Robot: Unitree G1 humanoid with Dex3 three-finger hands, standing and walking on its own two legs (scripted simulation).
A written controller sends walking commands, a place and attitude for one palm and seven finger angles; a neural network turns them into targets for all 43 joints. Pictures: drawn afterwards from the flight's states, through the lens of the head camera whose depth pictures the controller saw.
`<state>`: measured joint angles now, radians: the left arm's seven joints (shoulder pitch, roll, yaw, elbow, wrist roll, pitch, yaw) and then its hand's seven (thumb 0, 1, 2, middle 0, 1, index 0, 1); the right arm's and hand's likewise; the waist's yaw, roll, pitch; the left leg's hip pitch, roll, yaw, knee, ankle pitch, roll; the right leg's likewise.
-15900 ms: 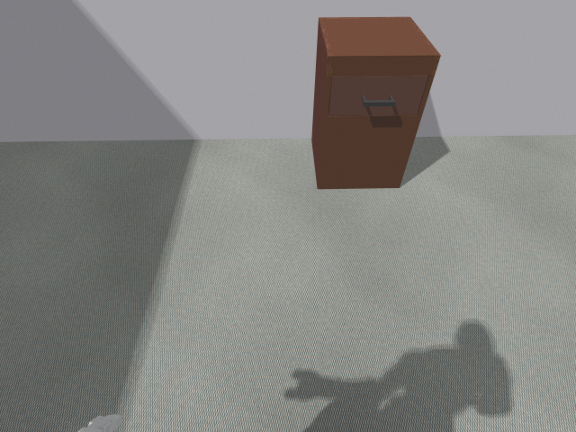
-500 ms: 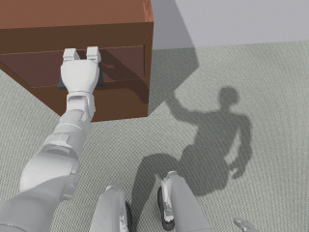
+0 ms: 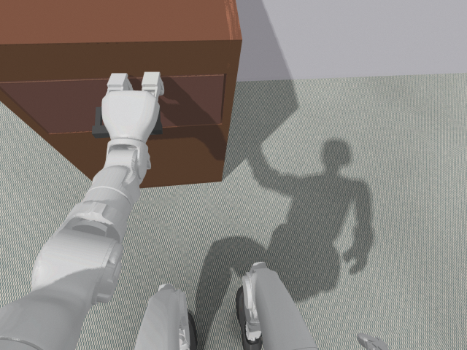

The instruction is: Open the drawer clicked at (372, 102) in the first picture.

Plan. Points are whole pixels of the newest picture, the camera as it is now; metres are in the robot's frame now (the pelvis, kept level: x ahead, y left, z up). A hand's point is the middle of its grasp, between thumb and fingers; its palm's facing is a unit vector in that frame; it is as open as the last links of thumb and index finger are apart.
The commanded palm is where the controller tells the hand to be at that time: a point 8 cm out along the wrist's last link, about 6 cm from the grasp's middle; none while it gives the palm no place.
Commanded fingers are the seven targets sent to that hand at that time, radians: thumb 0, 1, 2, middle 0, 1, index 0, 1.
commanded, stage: move the hooked fingers above the handle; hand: left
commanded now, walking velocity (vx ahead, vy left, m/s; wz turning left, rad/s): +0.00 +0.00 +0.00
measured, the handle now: (128, 120) +0.56 +0.14 -0.10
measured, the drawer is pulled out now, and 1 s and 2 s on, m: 0.00 0.00 0.00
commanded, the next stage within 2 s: none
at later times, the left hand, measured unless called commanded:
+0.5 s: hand (152, 117) +0.52 +0.08 -0.03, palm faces +0.10 -0.10 -0.99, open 13.8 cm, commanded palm +0.49 +0.13 +0.01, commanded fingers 0.00 -0.50 0.30 -0.30 -1.20 -0.30 -1.20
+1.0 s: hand (146, 122) +0.52 +0.10 -0.04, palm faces -0.01 -0.13 -0.99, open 13.8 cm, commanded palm +0.50 +0.13 +0.00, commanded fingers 0.00 -0.50 0.30 -0.30 -1.20 -0.30 -1.20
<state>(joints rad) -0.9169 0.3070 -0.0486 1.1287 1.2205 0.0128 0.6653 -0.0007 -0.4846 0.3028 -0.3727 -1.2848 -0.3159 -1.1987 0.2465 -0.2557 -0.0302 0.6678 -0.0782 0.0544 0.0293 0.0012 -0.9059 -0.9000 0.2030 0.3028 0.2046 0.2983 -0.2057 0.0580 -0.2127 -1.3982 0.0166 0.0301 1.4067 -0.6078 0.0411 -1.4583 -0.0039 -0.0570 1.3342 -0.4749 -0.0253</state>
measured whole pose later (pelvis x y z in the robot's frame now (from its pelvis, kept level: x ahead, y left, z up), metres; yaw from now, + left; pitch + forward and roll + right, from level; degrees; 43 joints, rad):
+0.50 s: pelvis +0.00 +0.00 +0.00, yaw +0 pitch +34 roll -2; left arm -0.96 0.25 -0.08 1.19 1.21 0.04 0.69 0.00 -0.49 0.30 -0.39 -1.30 -0.32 -1.20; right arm 0.25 -0.25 -0.01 0.68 -0.09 0.07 0.03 0.00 -0.90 -0.90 0.20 0.30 0.21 0.30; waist -0.22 0.06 -0.23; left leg -1.38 0.01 0.02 1.39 -0.61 0.05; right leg -1.43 -0.01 -0.06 1.32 -0.48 -0.02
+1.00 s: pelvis +0.00 -0.01 +0.00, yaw +1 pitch +34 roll -2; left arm -0.94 0.30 -0.10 1.17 1.16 -0.05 0.56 0.00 -0.49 0.30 -0.35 -1.23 -0.32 -1.20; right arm 0.28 -0.25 -0.03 0.70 -0.07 0.02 0.01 0.00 -0.90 -0.90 0.21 0.30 0.21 0.30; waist -0.20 0.06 -0.24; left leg -1.39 0.01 0.00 1.39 -0.60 0.03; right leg -1.44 -0.01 -0.08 1.32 -0.48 -0.04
